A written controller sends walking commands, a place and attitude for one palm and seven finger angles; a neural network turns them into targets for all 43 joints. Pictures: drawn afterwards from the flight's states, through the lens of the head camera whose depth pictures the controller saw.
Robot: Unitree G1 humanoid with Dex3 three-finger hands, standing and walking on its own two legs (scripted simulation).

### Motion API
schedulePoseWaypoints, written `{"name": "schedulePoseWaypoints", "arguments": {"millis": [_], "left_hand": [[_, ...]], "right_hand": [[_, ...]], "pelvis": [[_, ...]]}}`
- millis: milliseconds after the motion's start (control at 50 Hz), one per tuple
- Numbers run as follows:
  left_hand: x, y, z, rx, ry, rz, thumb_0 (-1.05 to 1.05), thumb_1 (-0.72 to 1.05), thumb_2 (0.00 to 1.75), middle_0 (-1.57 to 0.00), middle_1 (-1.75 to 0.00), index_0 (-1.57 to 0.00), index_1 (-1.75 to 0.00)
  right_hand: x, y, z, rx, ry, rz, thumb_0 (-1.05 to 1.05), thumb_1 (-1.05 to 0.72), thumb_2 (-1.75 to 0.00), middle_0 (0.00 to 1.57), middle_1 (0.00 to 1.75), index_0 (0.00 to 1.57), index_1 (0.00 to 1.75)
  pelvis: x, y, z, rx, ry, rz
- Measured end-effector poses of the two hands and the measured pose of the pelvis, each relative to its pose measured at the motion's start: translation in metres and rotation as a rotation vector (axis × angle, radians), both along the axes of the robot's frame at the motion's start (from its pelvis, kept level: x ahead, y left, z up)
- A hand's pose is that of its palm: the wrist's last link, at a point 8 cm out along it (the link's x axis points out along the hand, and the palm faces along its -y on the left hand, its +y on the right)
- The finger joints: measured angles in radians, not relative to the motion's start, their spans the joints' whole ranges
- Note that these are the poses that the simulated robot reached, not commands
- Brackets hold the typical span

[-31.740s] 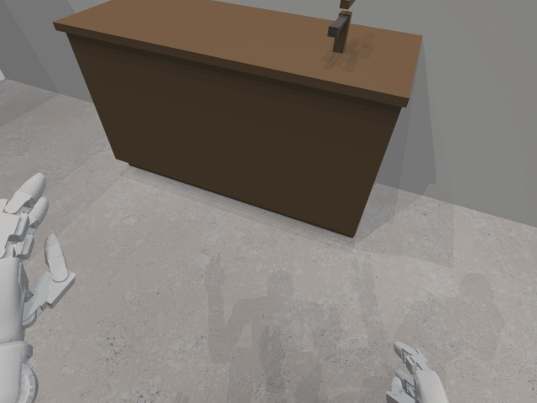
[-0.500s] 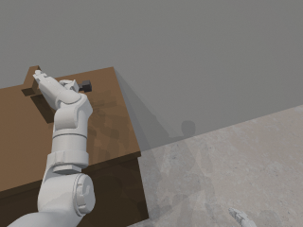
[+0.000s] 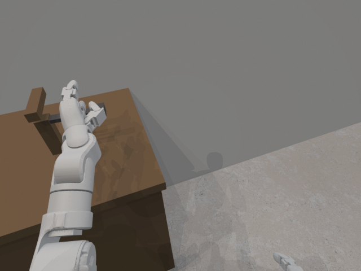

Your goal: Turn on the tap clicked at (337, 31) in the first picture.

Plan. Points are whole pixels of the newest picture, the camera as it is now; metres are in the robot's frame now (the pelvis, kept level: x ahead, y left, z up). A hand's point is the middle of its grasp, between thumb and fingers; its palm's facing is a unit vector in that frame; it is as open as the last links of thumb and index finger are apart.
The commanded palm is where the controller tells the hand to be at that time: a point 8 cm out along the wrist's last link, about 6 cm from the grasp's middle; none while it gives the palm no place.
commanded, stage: draw the hand back beside the body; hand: left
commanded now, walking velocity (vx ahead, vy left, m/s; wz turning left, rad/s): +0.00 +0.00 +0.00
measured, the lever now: (100, 109) +0.51 +0.25 +0.13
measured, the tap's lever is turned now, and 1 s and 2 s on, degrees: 86 86 86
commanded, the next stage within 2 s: step back with the hand held close in 1.28 s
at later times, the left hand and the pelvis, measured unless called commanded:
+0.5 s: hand (77, 164) +0.27 +0.21 +0.17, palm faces +0.25 -0.94 -0.23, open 7.6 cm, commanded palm +0.23 +0.27 +0.19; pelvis -0.02 +0.01 +0.00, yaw +0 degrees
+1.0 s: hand (37, 199) +0.20 +0.25 +0.16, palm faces +0.36 -0.87 -0.34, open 7.5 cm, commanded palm +0.16 +0.30 +0.17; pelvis +0.00 +0.02 +0.00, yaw +0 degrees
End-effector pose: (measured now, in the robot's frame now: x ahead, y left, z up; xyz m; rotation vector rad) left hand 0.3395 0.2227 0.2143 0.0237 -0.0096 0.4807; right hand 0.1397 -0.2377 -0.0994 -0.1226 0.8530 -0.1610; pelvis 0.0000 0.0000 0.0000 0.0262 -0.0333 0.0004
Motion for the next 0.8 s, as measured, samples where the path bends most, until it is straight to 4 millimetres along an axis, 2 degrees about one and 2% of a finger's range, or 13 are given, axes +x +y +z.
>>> {"name": "schedulePoseWaypoints", "arguments": {"millis": [40,140,200,280,320,360,440,500,560,700,800], "left_hand": [[-0.012,0.005,-0.010,-0.015,0.005,-0.035,0.02,0.90,0.89,-0.16,-0.16,-0.15,-0.17],[-0.050,0.034,-0.037,0.134,-0.012,-0.112,0.02,0.90,0.89,-0.17,-0.17,-0.16,-0.18],[-0.075,0.049,-0.031,0.221,-0.072,-0.109,0.02,0.90,0.89,-0.17,-0.18,-0.16,-0.19],[-0.098,0.051,-0.006,0.297,-0.209,-0.111,0.02,0.90,0.89,-0.17,-0.19,-0.16,-0.20],[-0.102,0.045,0.001,0.311,-0.257,-0.133,0.02,0.90,0.90,-0.17,-0.20,-0.16,-0.21],[-0.102,0.038,0.001,0.311,-0.270,-0.169,0.02,0.90,0.90,-0.17,-0.20,-0.17,-0.21],[-0.099,0.030,-0.020,0.289,-0.206,-0.237,0.01,0.90,0.90,-0.18,-0.22,-0.17,-0.22],[-0.102,0.035,-0.036,0.283,-0.145,-0.246,0.01,0.89,0.89,-0.19,-0.23,-0.18,-0.23],[-0.113,0.048,-0.039,0.300,-0.126,-0.213,0.02,0.89,0.89,-0.19,-0.24,-0.18,-0.24],[-0.147,0.070,-0.023,0.362,-0.172,-0.123,0.02,0.89,0.89,-0.20,-0.26,-0.19,-0.26],[-0.157,0.069,-0.039,0.339,-0.128,-0.126,0.02,0.90,0.89,-0.20,-0.27,-0.19,-0.28]], "right_hand": [[-0.004,-0.005,0.004,-0.011,-0.009,-0.020,0.01,-0.90,-0.90,0.20,0.30,0.20,0.30],[-0.012,-0.013,0.013,-0.032,-0.060,-0.023,0.01,-0.90,-0.90,0.20,0.30,0.20,0.30],[-0.014,-0.013,0.013,-0.055,-0.062,0.019,0.01,-0.90,-0.90,0.20,0.30,0.20,0.30],[-0.009,-0.003,0.009,-0.061,-0.059,0.089,0.01,-0.90,-0.90,0.20,0.30,0.20,0.30],[-0.003,0.005,0.008,-0.046,-0.070,0.109,0.01,-0.90,-0.90,0.19,0.30,0.20,0.30],[0.002,0.015,0.009,-0.024,-0.088,0.116,0.01,-0.90,-0.90,0.20,0.30,0.20,0.30],[0.011,0.032,0.017,0.022,-0.133,0.105,0.01,-0.90,-0.90,0.20,0.30,0.20,0.30],[0.014,0.038,0.022,0.036,-0.158,0.095,0.01,-0.90,-0.90,0.20,0.30,0.21,0.30],[0.014,0.039,0.024,0.033,-0.168,0.093,0.01,-0.90,-0.90,0.20,0.30,0.21,0.30],[0.017,0.032,0.017,-0.003,-0.134,0.117,0.01,-0.90,-0.90,0.20,0.30,0.21,0.30],[0.022,0.029,0.018,-0.022,-0.128,0.118,0.01,-0.90,-0.90,0.20,0.30,0.20,0.30]], "pelvis": [[-0.001,0.000,0.001,-0.003,-0.017,-0.010],[-0.009,0.002,0.001,-0.015,-0.043,-0.021],[-0.016,0.004,0.001,-0.021,-0.049,-0.011],[-0.023,0.008,0.001,-0.025,-0.055,0.010],[-0.026,0.010,0.002,-0.025,-0.059,0.017],[-0.027,0.011,0.002,-0.025,-0.059,0.018],[-0.026,0.012,0.003,-0.024,-0.057,0.007],[-0.023,0.012,0.003,-0.025,-0.055,-0.006],[-0.018,0.013,0.003,-0.026,-0.055,-0.014],[-0.010,0.019,0.003,-0.028,-0.058,-0.002],[-0.008,0.021,0.002,-0.027,-0.054,0.003]]}}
